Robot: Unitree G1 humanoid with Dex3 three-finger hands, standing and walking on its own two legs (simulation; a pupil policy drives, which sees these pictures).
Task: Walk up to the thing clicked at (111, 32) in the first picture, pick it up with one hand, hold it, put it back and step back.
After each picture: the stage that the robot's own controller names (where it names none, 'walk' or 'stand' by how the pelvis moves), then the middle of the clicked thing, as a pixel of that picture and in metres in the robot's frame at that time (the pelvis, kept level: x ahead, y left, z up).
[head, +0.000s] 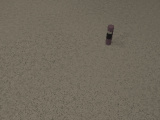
stand; (109, 35) +1.43 -0.29 -0.65
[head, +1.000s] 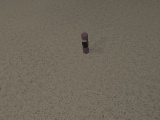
walk; (85, 43) +1.33 +0.09 -0.62
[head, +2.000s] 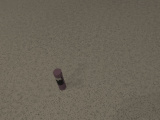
walk; (60, 80) +0.80 +0.31 -0.65
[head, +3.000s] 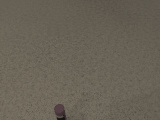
walk; (61, 116) +0.50 +0.21 -0.63
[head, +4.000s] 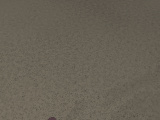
stand; out of the picture +0.42 +0.23 -0.65
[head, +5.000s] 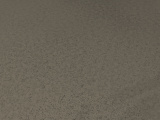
stand; out of the picture +0.40 +0.20 -0.65
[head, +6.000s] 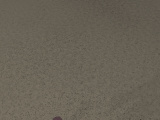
stand; out of the picture +0.43 +0.20 -0.66
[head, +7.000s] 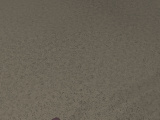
stand; out of the picture +0.41 +0.21 -0.66
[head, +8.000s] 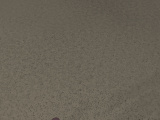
stand; out of the picture +0.41 +0.21 -0.66
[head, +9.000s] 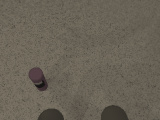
go down; (39, 80) +0.45 +0.22 -0.44
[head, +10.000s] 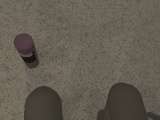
go down; (28, 53) +0.49 +0.23 -0.27
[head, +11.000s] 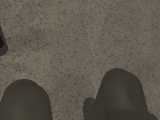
close in; out of the picture +0.48 +0.26 -0.19
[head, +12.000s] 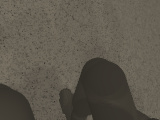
close; out of the picture +0.47 +0.29 -0.16
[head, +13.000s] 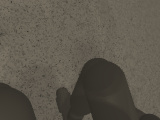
lift; out of the picture +0.45 +0.29 -0.17
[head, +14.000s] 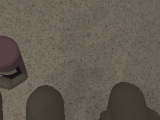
lift; (11, 66) +0.36 +0.24 -0.03
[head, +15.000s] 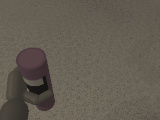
hold; (39, 84) +0.32 +0.16 +0.09
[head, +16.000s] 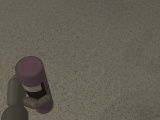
hold; (38, 89) +0.32 +0.17 +0.03
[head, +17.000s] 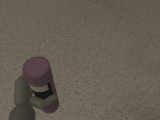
crouch; (44, 89) +0.32 +0.15 +0.03
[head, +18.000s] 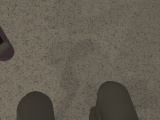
crouch; out of the picture +0.48 +0.24 -0.04
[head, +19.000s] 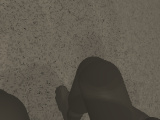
lower; out of the picture +0.47 +0.28 -0.17
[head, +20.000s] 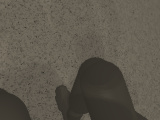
lower; out of the picture +0.48 +0.30 -0.17
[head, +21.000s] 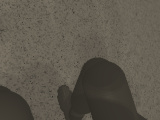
lower; out of the picture +0.47 +0.29 -0.17
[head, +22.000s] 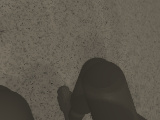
lower; out of the picture +0.46 +0.29 -0.17
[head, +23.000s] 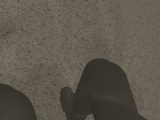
draw back; out of the picture +0.46 +0.27 -0.17
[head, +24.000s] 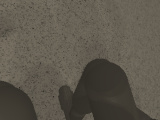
stand; out of the picture +0.46 +0.27 -0.18
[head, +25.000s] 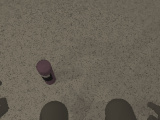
walk; (47, 73) +0.47 +0.20 -0.40
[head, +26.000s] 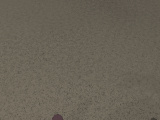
stand; out of the picture +0.42 +0.18 -0.59
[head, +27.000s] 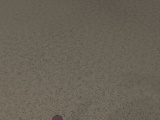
stand; out of the picture +0.42 +0.18 -0.60
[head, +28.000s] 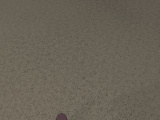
stand; out of the picture +0.43 +0.17 -0.64
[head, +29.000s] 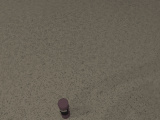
walk; (64, 109) +0.46 +0.14 -0.63
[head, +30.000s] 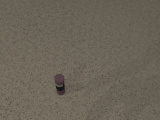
walk; (60, 85) +0.60 +0.16 -0.64
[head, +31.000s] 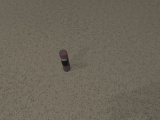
walk; (65, 61) +0.92 +0.25 -0.63
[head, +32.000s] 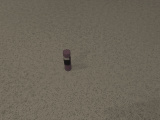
stand; (67, 60) +1.02 +0.17 -0.65
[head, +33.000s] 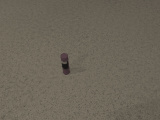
stand; (65, 64) +1.02 +0.19 -0.66
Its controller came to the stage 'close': yes
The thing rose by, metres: 0.69
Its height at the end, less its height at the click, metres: +0.00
